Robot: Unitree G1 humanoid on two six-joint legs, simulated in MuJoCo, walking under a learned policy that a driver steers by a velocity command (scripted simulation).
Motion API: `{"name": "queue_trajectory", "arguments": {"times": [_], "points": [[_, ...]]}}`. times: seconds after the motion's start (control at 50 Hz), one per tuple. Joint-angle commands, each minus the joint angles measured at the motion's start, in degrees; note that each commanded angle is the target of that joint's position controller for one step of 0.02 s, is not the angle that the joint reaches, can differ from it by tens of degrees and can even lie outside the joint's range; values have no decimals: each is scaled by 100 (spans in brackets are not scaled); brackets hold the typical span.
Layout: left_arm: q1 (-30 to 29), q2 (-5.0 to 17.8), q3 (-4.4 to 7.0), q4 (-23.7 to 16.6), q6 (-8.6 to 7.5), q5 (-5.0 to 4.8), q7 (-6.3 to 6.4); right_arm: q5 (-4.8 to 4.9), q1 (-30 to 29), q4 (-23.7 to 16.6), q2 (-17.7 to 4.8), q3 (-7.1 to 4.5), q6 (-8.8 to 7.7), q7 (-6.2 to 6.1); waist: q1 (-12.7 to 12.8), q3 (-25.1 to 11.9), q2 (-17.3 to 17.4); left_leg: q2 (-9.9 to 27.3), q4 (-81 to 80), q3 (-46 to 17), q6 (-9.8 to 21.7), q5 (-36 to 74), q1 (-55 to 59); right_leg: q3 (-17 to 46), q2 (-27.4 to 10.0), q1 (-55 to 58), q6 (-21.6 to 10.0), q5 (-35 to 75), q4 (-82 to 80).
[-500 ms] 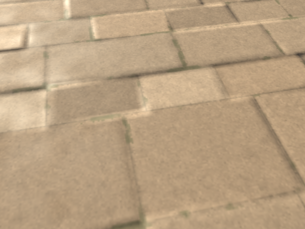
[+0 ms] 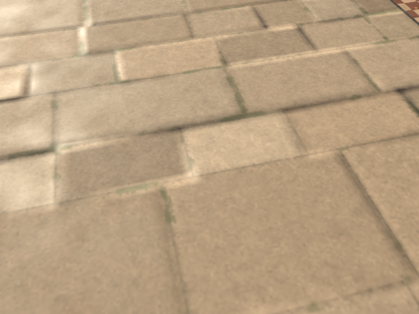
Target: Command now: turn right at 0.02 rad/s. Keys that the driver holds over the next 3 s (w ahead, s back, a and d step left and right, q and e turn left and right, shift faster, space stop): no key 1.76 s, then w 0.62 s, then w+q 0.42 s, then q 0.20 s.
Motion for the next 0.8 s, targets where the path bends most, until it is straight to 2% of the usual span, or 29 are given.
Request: {"name": "queue_trajectory", "arguments": {"times": [0.02,0.18,0.4,0.8], "points": [[157,698,146,-131,-68,-13,26,18,-135,-140,-573,-135,-30,-43,9,-178,-87,176,-252,-171,163,1073,740,209,-227,-577,-141,1193,-701],[174,617,108,212,-76,-24,21,40,-127,288,-602,-161,44,-124,6,-170,-61,176,-278,-170,139,1205,855,99,-165,-437,-143,1448,-769],[274,546,47,633,-76,-21,34,46,-75,732,-565,-160,90,-175,-3,-43,-78,150,-375,-151,124,1019,868,4,-113,-463,-134,1200,-923],[689,367,-62,1084,-92,-32,61,52,207,1116,-422,-100,110,-209,0,132,-37,105,-479,-143,129,695,759,-114,-56,-601,-122,761,-1042]]}}
Next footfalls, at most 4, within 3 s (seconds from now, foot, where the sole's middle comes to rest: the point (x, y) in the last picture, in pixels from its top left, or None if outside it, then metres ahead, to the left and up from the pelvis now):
2.48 right None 0.47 -0.12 -0.77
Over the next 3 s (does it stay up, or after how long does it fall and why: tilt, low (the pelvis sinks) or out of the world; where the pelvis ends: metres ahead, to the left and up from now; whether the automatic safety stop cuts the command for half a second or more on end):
stays up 0.55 0.02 -0.01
